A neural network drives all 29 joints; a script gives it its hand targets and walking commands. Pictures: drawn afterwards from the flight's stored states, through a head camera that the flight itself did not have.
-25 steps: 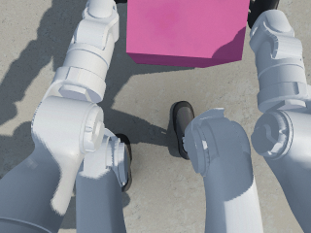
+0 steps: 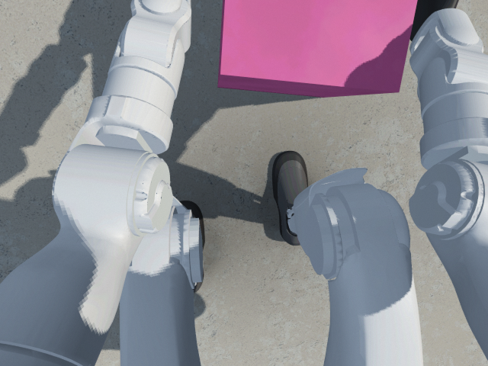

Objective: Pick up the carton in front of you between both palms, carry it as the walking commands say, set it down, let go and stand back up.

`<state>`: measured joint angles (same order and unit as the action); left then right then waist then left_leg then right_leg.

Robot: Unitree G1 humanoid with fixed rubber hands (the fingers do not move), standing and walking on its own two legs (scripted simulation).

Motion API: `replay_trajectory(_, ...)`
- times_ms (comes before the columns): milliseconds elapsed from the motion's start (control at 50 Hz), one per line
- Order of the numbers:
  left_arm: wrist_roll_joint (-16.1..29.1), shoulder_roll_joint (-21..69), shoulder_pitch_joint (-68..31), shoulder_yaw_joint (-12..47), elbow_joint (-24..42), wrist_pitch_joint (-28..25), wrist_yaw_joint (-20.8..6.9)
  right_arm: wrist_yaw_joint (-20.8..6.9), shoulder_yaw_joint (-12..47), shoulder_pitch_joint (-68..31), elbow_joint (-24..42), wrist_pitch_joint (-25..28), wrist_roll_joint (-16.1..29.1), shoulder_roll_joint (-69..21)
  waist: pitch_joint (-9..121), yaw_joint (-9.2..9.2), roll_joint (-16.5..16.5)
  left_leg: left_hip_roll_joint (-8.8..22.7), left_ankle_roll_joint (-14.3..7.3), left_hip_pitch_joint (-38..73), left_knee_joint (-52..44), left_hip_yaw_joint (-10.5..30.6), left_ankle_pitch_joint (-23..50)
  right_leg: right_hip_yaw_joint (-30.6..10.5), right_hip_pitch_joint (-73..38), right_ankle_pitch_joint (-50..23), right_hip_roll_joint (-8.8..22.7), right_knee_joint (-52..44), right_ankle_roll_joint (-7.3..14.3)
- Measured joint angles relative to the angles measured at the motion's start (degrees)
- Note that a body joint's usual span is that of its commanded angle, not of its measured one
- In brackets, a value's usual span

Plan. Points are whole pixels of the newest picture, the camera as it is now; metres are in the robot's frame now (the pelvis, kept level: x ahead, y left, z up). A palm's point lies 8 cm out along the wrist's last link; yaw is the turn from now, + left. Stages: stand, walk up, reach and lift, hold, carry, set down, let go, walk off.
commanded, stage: set down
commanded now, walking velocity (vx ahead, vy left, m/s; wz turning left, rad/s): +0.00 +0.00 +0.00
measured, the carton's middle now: (294, 18) +0.52 -0.14 -0.25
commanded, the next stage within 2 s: let go in 1.46 s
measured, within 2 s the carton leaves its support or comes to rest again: neither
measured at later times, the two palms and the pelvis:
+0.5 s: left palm out of the picture +0.58 +0.06 -0.17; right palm (441, 21) +0.48 -0.30 -0.17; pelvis +0.00 -0.01 +0.00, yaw +0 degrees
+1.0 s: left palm out of the picture +0.60 +0.06 +0.00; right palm out of the picture +0.48 -0.30 -0.01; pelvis +0.01 -0.01 +0.10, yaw +0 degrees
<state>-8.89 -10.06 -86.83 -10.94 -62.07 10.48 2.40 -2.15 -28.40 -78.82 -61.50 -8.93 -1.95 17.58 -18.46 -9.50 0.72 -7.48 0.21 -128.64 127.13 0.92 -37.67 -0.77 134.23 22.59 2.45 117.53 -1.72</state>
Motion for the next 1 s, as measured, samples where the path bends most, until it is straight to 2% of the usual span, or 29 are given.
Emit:
replay_trajectory(100,-0.5,-0.5,-0.4,0.7,-0.2,-0.1,-0.5,-0.2,-1.2,-0.7,-1.3,0.9,-0.4,-0.1,-0.8,-0.03,-0.5,0.1,0.1,0.4,0.3,0.0,0.0,0.0,-0.4,-0.2,-0.2,0.1,-0.1)
replay_trajectory(160,0.9,-1.5,-0.6,2.7,-0.5,-1.1,-0.4,0.0,-2.0,-1.3,-2.9,2.6,-0.3,-0.2,-1.8,-0.17,-1.1,0.3,0.2,0.9,0.3,-0.1,0.1,-0.1,-0.8,-0.3,-0.3,0.2,-0.2)
replay_trajectory(280,8.7,-7.7,-2.2,10.5,-3.0,-3.2,2.8,3.7,1.1,-2.4,-7.8,7.3,5.0,1.3,-5.1,-0.01,-1.8,0.3,0.8,2.3,0.1,0.3,-0.1,0.3,-2.1,-0.3,-0.2,0.0,0.2)
replay_trajectory(360,14.9,-11.8,-2.1,15.0,-2.5,-3.6,2.7,4.9,4.1,-1.6,-8.3,9.1,8.5,2.6,-5.7,0.3,-1.0,0.0,1.3,2.5,0.1,0.9,-0.6,0.8,-2.2,0.3,0.2,0.3,0.8)
replay_trajectory(440,18.1,-13.2,-1.7,17.2,-0.3,-3.7,2.5,5.3,5.9,-0.2,-5.5,9.7,11.0,3.1,-5.1,0.29,-0.2,-0.2,1.8,2.3,0.2,1.4,-0.9,1.3,-1.9,0.7,0.5,0.5,1.3)
replay_trajectory(540,17.4,-12.8,0.2,16.3,4.3,-2.6,3.4,6.4,7.6,2.3,1.5,8.3,12.9,1.8,-3.4,0.16,0.0,0.6,1.8,3.1,-0.3,1.4,-1.2,1.4,-2.2,0.4,-0.3,-0.2,1.5)
replay_trajectory(640,15.4,-11.6,3.1,12.7,8.2,0.2,4.3,7.6,9.0,5.6,9.4,4.4,12.9,0.2,0.1,-0.2,0.9,2.0,1.1,5.9,-3.5,0.4,-1.2,0.4,-4.4,-0.1,-1.7,-3.1,1.0)
replay_trajectory(720,14.1,-10.7,3.3,9.3,5.0,1.7,3.9,8.0,9.2,6.8,10.4,1.8,11.8,-0.6,4.2,-0.51,1.9,2.6,0.5,8.3,-7.8,-0.5,-0.5,-0.5,-6.5,-0.5,-2.3,-6.9,0.6)
replay_trajectory(840,12.0,-10.1,3.9,5.7,0.2,1.0,2.3,7.8,8.3,8.9,10.1,1.1,9.0,-2.4,11.2,-0.65,2.3,2.9,0.4,10.1,-14.2,-0.9,0.8,-1.2,-8.3,-1.0,-2.6,-12.4,0.6)
replay_trajectory(920,11.1,-9.9,5.6,5.1,0.7,0.7,1.9,7.4,7.0,10.9,11.5,0.9,7.3,-3.7,14.5,-0.62,2.0,2.9,0.6,11.1,-17.8,-0.6,1.4,-1.0,-9.5,-1.2,-2.4,-15.7,0.9)
replay_trajectory(1000,10.7,-9.7,8.2,5.7,4.0,1.3,1.9,6.8,6.0,13.5,14.3,0.3,6.8,-4.3,16.7,-0.58,1.8,2.8,0.8,12.6,-21.6,0.0,2.1,-0.5,-11.2,-1.3,-2.2,-19.2,1.2)
